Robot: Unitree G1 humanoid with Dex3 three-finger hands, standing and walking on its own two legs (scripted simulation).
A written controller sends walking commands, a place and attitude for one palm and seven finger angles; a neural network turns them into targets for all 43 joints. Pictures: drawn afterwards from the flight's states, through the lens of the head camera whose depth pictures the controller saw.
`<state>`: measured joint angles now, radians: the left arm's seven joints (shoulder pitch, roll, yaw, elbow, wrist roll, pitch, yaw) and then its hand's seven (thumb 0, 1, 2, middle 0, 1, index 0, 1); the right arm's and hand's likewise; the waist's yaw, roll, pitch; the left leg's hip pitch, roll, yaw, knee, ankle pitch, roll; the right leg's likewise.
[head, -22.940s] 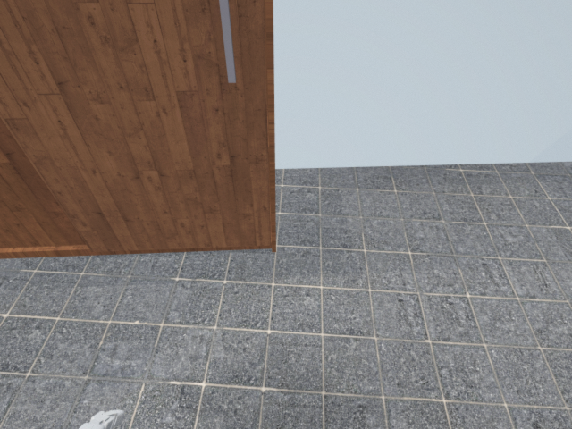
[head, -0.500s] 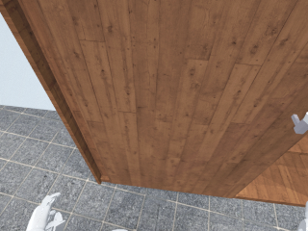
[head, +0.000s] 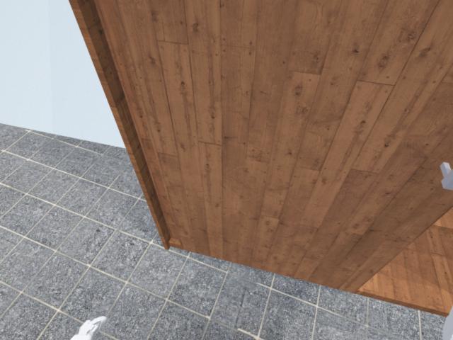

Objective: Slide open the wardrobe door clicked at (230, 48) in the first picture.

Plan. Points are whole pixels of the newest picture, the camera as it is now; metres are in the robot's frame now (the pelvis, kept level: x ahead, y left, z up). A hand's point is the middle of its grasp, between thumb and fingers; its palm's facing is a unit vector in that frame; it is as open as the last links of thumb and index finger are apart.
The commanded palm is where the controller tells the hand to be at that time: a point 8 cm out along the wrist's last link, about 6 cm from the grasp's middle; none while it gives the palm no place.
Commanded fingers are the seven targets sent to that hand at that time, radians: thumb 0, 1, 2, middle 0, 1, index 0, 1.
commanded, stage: stop walking and hold the door there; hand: right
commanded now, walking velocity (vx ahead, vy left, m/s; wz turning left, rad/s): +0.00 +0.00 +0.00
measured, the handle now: out of the picture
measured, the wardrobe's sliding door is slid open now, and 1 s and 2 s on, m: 0.66 0.66 0.66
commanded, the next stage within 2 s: loosen the grip on the handle in 1.40 s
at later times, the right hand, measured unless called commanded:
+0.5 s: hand out of the picture +0.41 -0.35 +0.15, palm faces +0.50 +0.82 -0.26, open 6.3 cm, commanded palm +0.36 -0.38 +0.13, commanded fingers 0.00 -0.90 -0.90 0.45 1.40 0.45 1.40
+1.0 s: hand out of the picture +0.41 -0.35 +0.14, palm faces +0.39 +0.90 -0.22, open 5.8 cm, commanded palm +0.37 -0.37 +0.13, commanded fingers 0.00 -0.90 -0.90 0.45 1.40 0.45 1.40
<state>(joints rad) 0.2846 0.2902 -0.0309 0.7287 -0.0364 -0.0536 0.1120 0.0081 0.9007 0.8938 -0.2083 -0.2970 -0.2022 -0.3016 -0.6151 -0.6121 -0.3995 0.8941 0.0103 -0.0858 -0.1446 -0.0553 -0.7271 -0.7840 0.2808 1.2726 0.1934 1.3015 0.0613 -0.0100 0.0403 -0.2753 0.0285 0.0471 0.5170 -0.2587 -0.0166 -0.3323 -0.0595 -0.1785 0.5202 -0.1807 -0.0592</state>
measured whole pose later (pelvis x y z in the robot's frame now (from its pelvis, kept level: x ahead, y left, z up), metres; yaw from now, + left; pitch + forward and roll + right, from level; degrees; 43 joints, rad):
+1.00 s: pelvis -0.03 -0.08 +0.00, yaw -2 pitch +1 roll +2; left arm 0.16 0.21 -0.09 0.67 -0.02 -0.08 0.06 0.01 0.90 0.89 -0.21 -0.30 -0.20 -0.30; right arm -0.69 -0.42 -0.23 0.63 0.07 -0.05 -0.12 -0.07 -0.77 -0.81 0.40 1.36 0.23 1.40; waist -0.02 -0.06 0.16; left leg -0.21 -0.04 0.07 0.50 -0.30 0.03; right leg -0.38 -0.03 -0.12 0.54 -0.18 -0.06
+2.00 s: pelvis -0.02 -0.08 -0.01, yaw -2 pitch +5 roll +1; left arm 0.32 0.27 -0.01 0.72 -0.03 -0.10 0.06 0.01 0.90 0.89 -0.21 -0.30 -0.20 -0.30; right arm -0.73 -0.47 -0.33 0.87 -0.01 -0.08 -0.06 -0.01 0.45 -0.25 0.34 1.27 0.35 1.28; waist 0.06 0.01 -0.02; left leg -0.32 -0.03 0.08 0.56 -0.33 0.04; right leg -0.47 -0.02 -0.11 0.56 -0.18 -0.06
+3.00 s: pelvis -0.01 -0.09 -0.01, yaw -2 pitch +6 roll +2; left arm 0.38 0.28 -0.02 0.68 -0.05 -0.05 0.08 0.01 0.90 0.89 -0.21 -0.30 -0.20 -0.30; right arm -0.51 -0.55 -0.44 0.73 0.09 -0.08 0.12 -0.02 0.54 -0.20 0.25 1.15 0.28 1.16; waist 0.05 -0.02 -0.06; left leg -0.32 -0.03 0.07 0.56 -0.35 0.02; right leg -0.49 -0.02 -0.11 0.60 -0.22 -0.07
